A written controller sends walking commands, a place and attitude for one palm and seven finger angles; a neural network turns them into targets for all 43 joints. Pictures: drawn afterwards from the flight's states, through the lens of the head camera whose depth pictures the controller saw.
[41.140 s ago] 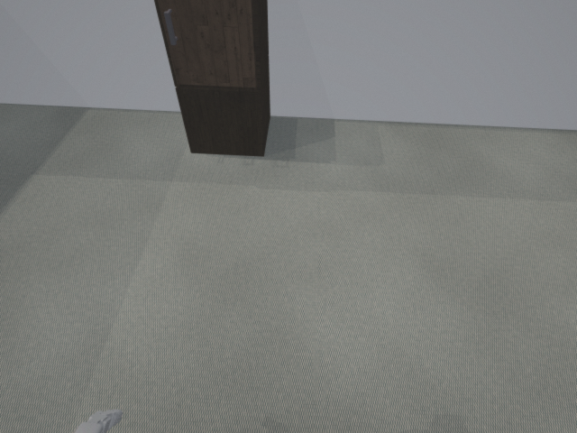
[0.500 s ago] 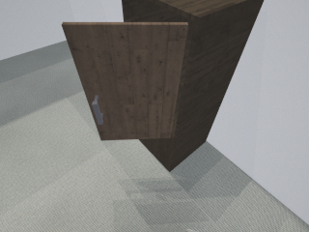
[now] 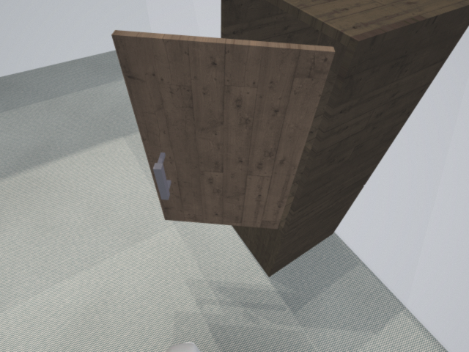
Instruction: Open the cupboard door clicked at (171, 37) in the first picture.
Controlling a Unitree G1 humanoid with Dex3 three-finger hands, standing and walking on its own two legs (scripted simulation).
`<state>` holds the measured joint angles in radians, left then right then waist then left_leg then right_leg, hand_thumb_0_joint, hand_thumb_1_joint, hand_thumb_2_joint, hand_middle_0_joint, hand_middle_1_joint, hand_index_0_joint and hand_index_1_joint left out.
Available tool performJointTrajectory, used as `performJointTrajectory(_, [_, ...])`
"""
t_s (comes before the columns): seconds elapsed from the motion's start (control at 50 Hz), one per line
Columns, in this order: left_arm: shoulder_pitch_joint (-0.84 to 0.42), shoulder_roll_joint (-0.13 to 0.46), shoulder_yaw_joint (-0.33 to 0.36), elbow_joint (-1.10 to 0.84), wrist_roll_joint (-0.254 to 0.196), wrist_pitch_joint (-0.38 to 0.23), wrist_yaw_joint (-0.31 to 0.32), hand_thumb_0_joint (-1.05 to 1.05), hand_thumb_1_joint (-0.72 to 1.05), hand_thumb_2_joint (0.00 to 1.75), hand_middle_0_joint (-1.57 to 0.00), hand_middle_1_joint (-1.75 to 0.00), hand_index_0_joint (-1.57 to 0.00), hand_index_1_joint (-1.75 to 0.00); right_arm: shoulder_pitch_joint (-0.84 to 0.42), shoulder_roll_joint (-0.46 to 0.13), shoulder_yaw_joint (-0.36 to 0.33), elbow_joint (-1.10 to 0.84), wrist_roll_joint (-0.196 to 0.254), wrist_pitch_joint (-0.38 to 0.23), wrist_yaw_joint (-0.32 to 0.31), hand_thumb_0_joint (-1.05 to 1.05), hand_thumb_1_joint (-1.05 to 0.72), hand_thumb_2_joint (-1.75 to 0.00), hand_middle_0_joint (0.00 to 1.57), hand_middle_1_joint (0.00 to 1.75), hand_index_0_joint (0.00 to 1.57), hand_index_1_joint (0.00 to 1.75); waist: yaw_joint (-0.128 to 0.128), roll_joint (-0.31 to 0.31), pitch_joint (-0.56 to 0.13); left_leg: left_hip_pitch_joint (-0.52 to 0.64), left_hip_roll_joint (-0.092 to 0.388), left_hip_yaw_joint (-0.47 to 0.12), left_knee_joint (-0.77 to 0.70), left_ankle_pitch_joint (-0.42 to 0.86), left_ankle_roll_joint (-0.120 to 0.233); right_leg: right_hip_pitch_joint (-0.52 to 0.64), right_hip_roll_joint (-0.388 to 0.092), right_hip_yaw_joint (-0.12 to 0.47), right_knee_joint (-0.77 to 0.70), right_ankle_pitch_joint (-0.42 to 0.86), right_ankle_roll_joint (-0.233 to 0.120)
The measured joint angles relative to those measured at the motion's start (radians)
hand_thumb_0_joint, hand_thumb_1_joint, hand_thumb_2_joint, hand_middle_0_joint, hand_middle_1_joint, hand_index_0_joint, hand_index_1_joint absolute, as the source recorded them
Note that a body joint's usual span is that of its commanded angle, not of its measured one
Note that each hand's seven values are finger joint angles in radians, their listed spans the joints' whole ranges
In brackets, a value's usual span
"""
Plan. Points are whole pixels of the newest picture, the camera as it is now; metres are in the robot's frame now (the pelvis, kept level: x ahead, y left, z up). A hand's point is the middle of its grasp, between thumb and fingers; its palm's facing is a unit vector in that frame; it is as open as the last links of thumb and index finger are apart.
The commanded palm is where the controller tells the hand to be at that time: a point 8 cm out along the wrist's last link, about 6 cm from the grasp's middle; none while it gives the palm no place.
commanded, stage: come to a stop and stand still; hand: left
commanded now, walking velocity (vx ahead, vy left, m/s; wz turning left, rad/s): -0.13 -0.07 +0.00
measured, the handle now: (163, 176) +0.51 +0.21 -0.08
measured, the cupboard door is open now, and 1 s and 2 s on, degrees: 53 53 53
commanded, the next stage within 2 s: look again from close up in 0.74 s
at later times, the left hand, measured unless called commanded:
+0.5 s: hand out of the picture -0.02 +0.18 -0.17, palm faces +0.00 -0.98 -0.21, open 7.4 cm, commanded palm none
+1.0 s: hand out of the picture -0.05 +0.19 -0.18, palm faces -0.02 -0.99 -0.15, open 7.4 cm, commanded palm none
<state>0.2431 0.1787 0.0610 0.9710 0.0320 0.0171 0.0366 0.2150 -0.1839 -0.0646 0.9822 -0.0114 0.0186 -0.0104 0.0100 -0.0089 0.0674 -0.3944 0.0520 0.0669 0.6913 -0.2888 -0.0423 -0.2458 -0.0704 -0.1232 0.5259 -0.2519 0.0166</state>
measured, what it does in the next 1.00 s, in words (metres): steps on the spot: left foot, then right foot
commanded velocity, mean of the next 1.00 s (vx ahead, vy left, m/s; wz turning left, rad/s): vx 0.02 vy -0.02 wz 0.00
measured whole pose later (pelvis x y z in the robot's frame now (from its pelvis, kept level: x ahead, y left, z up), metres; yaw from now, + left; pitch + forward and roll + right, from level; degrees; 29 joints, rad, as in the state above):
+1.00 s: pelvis -0.05 +0.03 +0.00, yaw -2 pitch -1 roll -1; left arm 0.32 0.14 -0.01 1.09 0.02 -0.03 0.05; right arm 0.30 -0.14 0.00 1.07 -0.01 -0.02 -0.02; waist -0.02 -0.02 0.05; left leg -0.26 0.02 0.07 0.57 -0.29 0.04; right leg -0.16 -0.04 -0.06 0.50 -0.32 0.03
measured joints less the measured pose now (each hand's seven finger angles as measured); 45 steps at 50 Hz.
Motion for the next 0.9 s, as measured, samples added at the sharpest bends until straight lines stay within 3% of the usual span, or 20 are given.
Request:
performJointTrajectory(0.02, [0.008, 0.004, 0.001, 0.001, -0.002, 0.007, -0.001, -0.01, 0.93, 0.90, -0.20, -0.30, -0.20, -0.30, -0.009, -0.002, 0.001, -0.011, 0.000, -0.004, 0.001, 0.00, -0.91, -0.90, 0.19, 0.30, 0.20, 0.30, 0.003, -0.002, 0.003, 0.029, -0.001, 0.005, -0.067, 0.054, 0.000, -0.008, -0.003, 0.002, 0.028, -0.017, 0.009])
performJointTrajectory(0.04, [0.013, 0.010, 0.001, 0.003, -0.004, 0.015, -0.003, -0.01, 0.92, 0.90, -0.20, -0.30, -0.20, -0.30, -0.016, -0.002, 0.001, -0.019, -0.001, -0.009, 0.001, 0.00, -0.91, -0.90, 0.19, 0.30, 0.20, 0.30, 0.004, -0.006, 0.006, 0.044, -0.005, 0.009, -0.099, 0.102, 0.021, -0.020, -0.010, 0.005, 0.061, -0.036, 0.018])
performJointTrajectory(0.1, [0.011, 0.031, 0.002, 0.010, -0.012, 0.036, 0.000, 0.00, 0.92, 0.90, -0.20, -0.30, -0.20, -0.30, -0.046, 0.018, 0.013, -0.033, -0.008, -0.011, -0.001, 0.00, -0.91, -0.90, 0.20, 0.30, 0.20, 0.30, 0.020, -0.039, 0.024, 0.045, -0.025, 0.032, -0.088, 0.066, 0.087, -0.089, 0.000, 0.064, 0.253, -0.218, 0.009])
performJointTrajectory(0.16, [0.013, 0.035, 0.001, 0.018, -0.010, 0.039, -0.001, 0.00, 0.91, 0.90, -0.20, -0.30, -0.19, -0.30, -0.073, 0.037, 0.029, -0.040, -0.011, -0.011, -0.008, 0.00, -0.91, -0.90, 0.20, 0.30, 0.20, 0.30, 0.020, -0.041, 0.029, 0.057, -0.028, 0.041, -0.140, 0.086, 0.100, -0.145, 0.034, 0.100, 0.435, -0.235, 0.006])
performJointTrajectory(0.24, [0.021, 0.029, -0.004, 0.019, -0.008, 0.043, -0.008, 0.01, 0.91, 0.90, -0.20, -0.30, -0.19, -0.30, -0.096, 0.057, 0.041, -0.042, -0.009, -0.013, -0.014, 0.00, -0.91, -0.90, 0.20, 0.30, 0.20, 0.30, 0.018, -0.033, 0.021, 0.058, -0.029, 0.053, -0.202, 0.132, 0.106, -0.154, 0.055, 0.111, 0.491, -0.202, 0.018])
performJointTrajectory(0.36, [0.028, 0.007, -0.010, 0.021, -0.005, 0.056, -0.021, 0.01, 0.91, 0.90, -0.20, -0.30, -0.19, -0.30, -0.083, 0.060, 0.032, -0.023, -0.011, -0.011, -0.017, 0.00, -0.91, -0.90, 0.20, 0.30, 0.21, 0.30, -0.005, -0.004, -0.003, 0.048, -0.020, 0.066, -0.252, 0.183, 0.101, -0.069, 0.048, 0.099, 0.322, -0.232, 0.013])
performJointTrajectory(0.4, [0.029, -0.003, -0.013, 0.022, -0.006, 0.051, -0.024, 0.01, 0.91, 0.90, -0.20, -0.30, -0.19, -0.30, -0.066, 0.048, 0.025, -0.012, -0.014, -0.008, -0.015, 0.00, -0.91, -0.90, 0.20, 0.30, 0.21, 0.30, -0.016, 0.010, -0.013, 0.043, -0.016, 0.065, -0.260, 0.198, 0.095, -0.015, 0.046, 0.091, 0.199, -0.226, 0.001])
performJointTrajectory(0.46, [0.044, -0.011, -0.014, 0.021, -0.004, 0.031, -0.023, 0.01, 0.91, 0.90, -0.20, -0.30, -0.19, -0.30, -0.026, 0.031, 0.012, 0.017, -0.012, 0.008, -0.009, 0.00, -0.91, -0.90, 0.20, 0.30, 0.21, 0.30, -0.019, 0.011, -0.036, 0.022, -0.019, 0.065, -0.235, 0.187, 0.073, 0.081, 0.042, 0.078, -0.034, -0.111, -0.023])
performJointTrajectory(0.52, [0.068, -0.030, -0.026, 0.038, -0.002, 0.022, -0.016, 0.01, 0.91, 0.90, -0.20, -0.30, -0.19, -0.30, 0.030, 0.012, 0.004, 0.057, -0.009, 0.035, -0.001, 0.00, -0.91, -0.90, 0.20, 0.30, 0.21, 0.30, -0.019, 0.029, -0.063, -0.003, -0.019, 0.019, -0.119, 0.007, 0.034, 0.106, 0.054, 0.060, -0.069, -0.059, -0.036])
performJointTrajectory(0.6, [0.097, -0.046, -0.032, 0.064, -0.009, 0.004, -0.014, 0.01, 0.90, 0.90, -0.20, -0.30, -0.20, -0.30, 0.093, 0.002, 0.007, 0.096, -0.011, 0.032, 0.009, 0.00, -0.91, -0.90, 0.20, 0.30, 0.20, 0.30, -0.017, 0.023, -0.085, 0.006, -0.008, -0.012, 0.023, -0.015, 0.025, 0.139, 0.064, 0.060, -0.128, -0.028, -0.038])
performJointTrajectory(0.68, [0.098, -0.058, -0.039, 0.081, -0.006, -0.012, -0.020, 0.01, 0.90, 0.90, -0.20, -0.30, -0.20, -0.30, 0.134, 0.004, 0.014, 0.116, -0.010, 0.014, 0.006, 0.01, -0.91, -0.90, 0.20, 0.30, 0.20, 0.30, -0.019, 0.021, -0.074, 0.090, 0.003, -0.013, -0.058, -0.028, 0.020, 0.131, 0.071, 0.051, -0.109, -0.040, -0.034])
performJointTrajectory(0.74, [0.089, -0.054, -0.039, 0.100, -0.010, -0.012, -0.019, 0.01, 0.91, 0.90, -0.20, -0.30, -0.20, -0.30, 0.145, 0.018, 0.025, 0.134, -0.008, -0.004, -0.005, 0.01, -0.91, -0.90, 0.20, 0.30, 0.20, 0.30, -0.018, 0.010, -0.056, 0.157, -0.006, -0.015, -0.175, 0.038, 0.032, 0.108, 0.065, 0.043, -0.050, -0.075, -0.025])
performJointTrajectory(0.84, [0.077, -0.042, -0.039, 0.132, -0.017, -0.004, -0.013, 0.01, 0.91, 0.90, -0.20, -0.30, -0.20, -0.30, 0.130, 0.062, 0.049, 0.154, -0.002, -0.022, -0.016, 0.01, -0.91, -0.90, 0.20, 0.30, 0.20, 0.30, -0.003, -0.028, -0.037, 0.187, -0.029, 0.011, -0.206, 0.027, 0.050, 0.118, 0.041, 0.066, -0.056, -0.072, -0.008])
performJointTrajectory(0.9, [0.077, -0.054, -0.057, 0.131, -0.012, -0.040, 0.007, 0.01, 0.91, 0.90, -0.20, -0.30, -0.20, -0.30, 0.097, 0.060, 0.064, 0.119, 0.003, -0.021, -0.008, 0.01, -0.91, -0.90, 0.20, 0.30, 0.20, 0.30, -0.010, 0.009, -0.021, 0.140, -0.008, 0.000, -0.146, 0.008, 0.053, 0.108, 0.061, 0.061, -0.076, -0.049, -0.004])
